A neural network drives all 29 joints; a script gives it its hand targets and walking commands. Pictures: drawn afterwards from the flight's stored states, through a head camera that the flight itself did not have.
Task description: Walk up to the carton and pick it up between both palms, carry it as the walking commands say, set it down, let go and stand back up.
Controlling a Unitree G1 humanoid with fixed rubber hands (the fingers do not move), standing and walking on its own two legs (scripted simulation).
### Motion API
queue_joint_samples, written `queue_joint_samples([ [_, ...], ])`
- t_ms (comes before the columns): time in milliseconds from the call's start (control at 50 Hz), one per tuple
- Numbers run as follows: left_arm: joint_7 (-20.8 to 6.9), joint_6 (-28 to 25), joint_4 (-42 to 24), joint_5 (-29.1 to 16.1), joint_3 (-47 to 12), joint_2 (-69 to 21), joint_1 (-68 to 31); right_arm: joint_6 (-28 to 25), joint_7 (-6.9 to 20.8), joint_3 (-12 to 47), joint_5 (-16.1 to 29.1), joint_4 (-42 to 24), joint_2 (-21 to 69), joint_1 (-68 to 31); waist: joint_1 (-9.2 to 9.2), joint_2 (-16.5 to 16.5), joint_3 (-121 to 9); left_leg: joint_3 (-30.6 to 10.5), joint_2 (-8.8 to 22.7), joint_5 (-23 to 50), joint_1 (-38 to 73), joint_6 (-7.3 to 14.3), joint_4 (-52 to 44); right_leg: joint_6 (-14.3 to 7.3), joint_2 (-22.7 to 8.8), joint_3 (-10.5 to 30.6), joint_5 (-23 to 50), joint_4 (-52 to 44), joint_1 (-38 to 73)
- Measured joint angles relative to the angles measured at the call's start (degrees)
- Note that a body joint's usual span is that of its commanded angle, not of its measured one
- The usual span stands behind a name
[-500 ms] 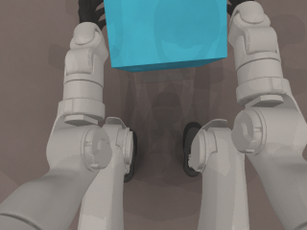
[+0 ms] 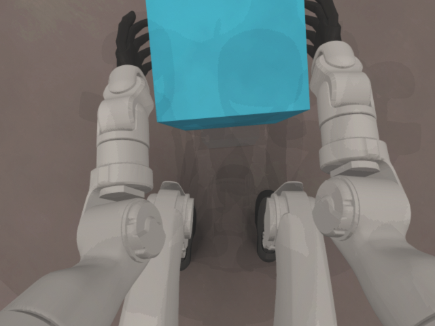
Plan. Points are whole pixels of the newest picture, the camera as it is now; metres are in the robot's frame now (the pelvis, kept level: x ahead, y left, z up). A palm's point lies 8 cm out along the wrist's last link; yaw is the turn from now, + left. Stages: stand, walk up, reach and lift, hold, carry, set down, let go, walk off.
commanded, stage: reach and lift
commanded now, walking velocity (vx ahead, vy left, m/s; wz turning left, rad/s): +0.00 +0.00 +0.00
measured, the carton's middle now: (227, 67) +0.52 -0.02 -0.16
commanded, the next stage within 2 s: none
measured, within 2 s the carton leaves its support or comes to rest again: neither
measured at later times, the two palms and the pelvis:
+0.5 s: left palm (110, 61) +0.49 +0.13 -0.01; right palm (346, 36) +0.51 -0.17 -0.02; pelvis +0.01 +0.00 +0.05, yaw -1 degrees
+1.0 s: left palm (72, 52) +0.47 +0.13 +0.07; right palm (377, 21) +0.48 -0.16 +0.06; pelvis +0.02 +0.00 +0.11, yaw -2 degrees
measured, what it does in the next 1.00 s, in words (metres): rises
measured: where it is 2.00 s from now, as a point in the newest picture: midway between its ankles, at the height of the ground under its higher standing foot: (224, 242)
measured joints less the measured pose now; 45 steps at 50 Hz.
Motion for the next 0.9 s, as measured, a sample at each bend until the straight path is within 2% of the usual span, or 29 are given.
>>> queue_joint_samples([
  [900, -3.0, 1.3, -4.5, 2.9, 0.2, -4.5, 14.3, 1.4, 0.9, -2.3, -3.9, -6.8, 7.5, 15.5, 1.03, -0.5, -8.1, -0.9, 1.0, 2.1, 20.5, 0.4, -18.7, -0.2, 0.5, -0.7, 1.3, -18.5, 21.1],
])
